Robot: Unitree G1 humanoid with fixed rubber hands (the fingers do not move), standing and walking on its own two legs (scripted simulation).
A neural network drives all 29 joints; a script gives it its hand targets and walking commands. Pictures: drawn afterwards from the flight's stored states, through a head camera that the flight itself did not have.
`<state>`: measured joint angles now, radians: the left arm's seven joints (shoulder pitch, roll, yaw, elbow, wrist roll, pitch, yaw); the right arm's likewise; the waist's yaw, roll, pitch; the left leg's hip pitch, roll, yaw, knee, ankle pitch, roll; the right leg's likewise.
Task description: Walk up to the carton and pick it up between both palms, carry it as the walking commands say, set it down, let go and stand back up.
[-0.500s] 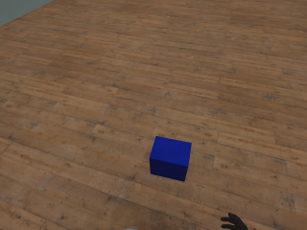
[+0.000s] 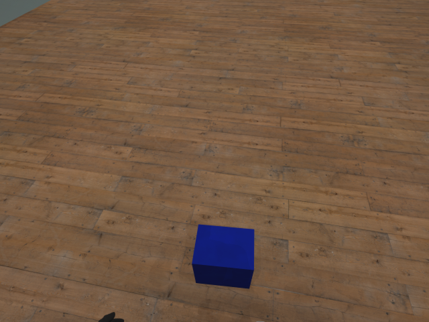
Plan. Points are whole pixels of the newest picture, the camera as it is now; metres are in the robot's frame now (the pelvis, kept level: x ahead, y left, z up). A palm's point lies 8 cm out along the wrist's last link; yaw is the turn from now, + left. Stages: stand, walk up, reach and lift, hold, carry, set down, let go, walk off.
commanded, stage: walk up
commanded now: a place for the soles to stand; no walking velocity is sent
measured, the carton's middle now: (224, 257) +0.51 -0.04 -0.64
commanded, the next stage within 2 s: none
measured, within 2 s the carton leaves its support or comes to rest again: neither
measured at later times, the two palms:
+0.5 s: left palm out of the picture +0.11 +0.29 -0.11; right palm out of the picture +0.15 -0.21 -0.10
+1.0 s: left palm out of the picture +0.14 +0.29 -0.10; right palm out of the picture +0.08 -0.23 -0.11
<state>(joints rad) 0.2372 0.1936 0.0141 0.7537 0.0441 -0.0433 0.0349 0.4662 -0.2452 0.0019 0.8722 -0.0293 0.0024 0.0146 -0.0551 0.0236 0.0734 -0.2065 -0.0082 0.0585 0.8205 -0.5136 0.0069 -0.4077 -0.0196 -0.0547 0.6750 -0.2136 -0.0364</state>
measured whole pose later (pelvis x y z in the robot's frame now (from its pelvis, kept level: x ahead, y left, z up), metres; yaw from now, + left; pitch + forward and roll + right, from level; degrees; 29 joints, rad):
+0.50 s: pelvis +0.06 +0.04 +0.02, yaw -2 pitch -1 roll +0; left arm 0.27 0.25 0.00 0.89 -0.01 -0.01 0.01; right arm 0.19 -0.25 0.03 0.84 -0.01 0.01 0.00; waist 0.02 -0.02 0.06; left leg -0.26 0.04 0.05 0.59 -0.31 -0.02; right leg -0.32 -0.04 0.03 0.58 -0.24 0.04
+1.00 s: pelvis +0.03 +0.04 +0.01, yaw -8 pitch -3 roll +2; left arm 0.24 0.27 0.00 0.87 0.00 0.01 0.00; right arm 0.21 -0.28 0.03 0.88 -0.01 0.04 0.00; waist 0.00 -0.02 0.05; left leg -0.24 0.06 0.15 0.60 -0.30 -0.01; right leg -0.36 -0.01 0.13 0.61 -0.21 0.04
